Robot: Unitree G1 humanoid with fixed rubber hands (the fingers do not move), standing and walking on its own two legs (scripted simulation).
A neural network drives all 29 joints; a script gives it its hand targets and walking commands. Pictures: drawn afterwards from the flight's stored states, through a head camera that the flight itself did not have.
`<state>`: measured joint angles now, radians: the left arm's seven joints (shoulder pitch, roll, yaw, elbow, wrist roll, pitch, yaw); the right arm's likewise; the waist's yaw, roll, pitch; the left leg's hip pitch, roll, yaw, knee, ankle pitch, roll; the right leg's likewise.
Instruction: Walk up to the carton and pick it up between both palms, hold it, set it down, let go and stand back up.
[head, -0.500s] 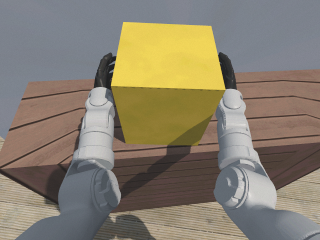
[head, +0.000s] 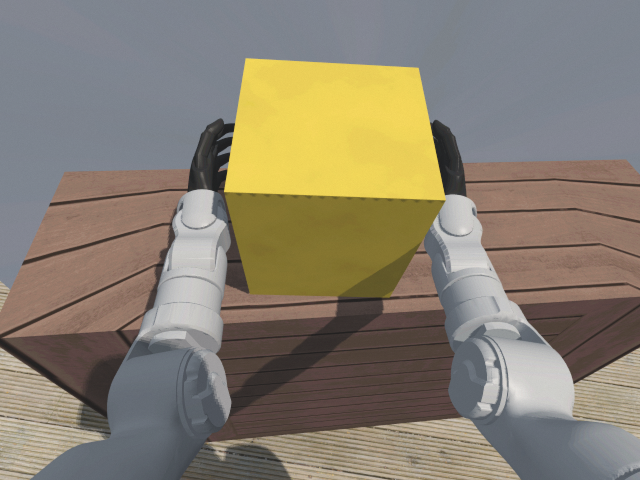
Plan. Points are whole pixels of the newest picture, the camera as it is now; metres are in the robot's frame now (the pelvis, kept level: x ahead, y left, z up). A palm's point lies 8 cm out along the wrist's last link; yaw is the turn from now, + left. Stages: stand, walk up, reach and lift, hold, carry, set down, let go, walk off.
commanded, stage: reach and lift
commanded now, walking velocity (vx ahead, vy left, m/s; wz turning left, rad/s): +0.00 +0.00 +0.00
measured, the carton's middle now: (326, 192) +0.44 -0.04 +0.10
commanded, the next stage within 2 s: none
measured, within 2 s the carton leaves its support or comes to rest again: neither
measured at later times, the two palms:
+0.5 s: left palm (171, 140) +0.42 +0.13 +0.21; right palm (449, 152) +0.40 -0.17 +0.20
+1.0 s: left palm (180, 176) +0.39 +0.12 +0.19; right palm (465, 180) +0.36 -0.18 +0.19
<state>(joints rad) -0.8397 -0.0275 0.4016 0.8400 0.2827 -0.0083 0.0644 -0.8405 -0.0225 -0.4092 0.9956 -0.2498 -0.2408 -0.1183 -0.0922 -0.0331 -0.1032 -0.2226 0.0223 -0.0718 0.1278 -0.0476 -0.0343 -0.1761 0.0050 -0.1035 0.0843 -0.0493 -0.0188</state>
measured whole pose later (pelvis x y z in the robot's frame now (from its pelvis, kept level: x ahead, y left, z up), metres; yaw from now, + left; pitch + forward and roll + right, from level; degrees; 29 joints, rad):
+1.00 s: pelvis -0.04 +0.01 +0.00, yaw +0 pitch +0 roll -1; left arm -0.89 0.01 0.27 0.55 0.25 0.56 0.10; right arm -0.93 -0.07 -0.31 0.94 -0.05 0.17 -0.07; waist -0.12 -0.08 -0.06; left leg -0.18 0.02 -0.07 0.27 -0.09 -0.02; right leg -0.10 0.00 -0.10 0.16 -0.05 -0.01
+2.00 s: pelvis -0.04 +0.03 -0.01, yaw -1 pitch -2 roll -2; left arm -1.03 0.04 0.38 0.51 0.29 0.74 0.02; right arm -1.09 -0.13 -0.20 0.86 0.19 0.47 -0.20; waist -0.12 -0.05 -0.08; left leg -0.19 0.01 -0.05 0.36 -0.13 0.00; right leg -0.11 -0.01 -0.08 0.22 -0.08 0.01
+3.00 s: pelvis -0.02 +0.02 +0.00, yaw +0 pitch -4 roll -2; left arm -0.96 0.07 0.34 0.24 0.25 1.02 -0.02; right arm -1.14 -0.21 0.01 0.73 0.45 0.71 -0.34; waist -0.10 -0.03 -0.15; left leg -0.11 0.02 -0.07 0.36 -0.18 -0.01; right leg -0.01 0.01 -0.09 0.20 -0.12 0.00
